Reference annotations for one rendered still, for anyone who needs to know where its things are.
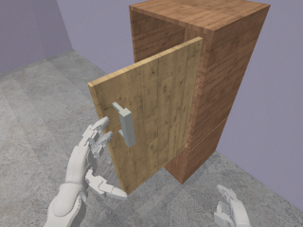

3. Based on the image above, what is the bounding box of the robot left hand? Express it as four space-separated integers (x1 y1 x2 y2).
64 116 129 201

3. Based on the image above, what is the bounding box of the cupboard door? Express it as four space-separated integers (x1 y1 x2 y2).
87 37 203 195

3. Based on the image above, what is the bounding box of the handle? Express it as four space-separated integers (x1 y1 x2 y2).
112 102 136 148

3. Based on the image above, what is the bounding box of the robot right hand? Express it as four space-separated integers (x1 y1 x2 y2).
214 184 252 227

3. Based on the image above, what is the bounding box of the robot left forearm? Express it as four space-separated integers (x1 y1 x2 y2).
44 183 89 227

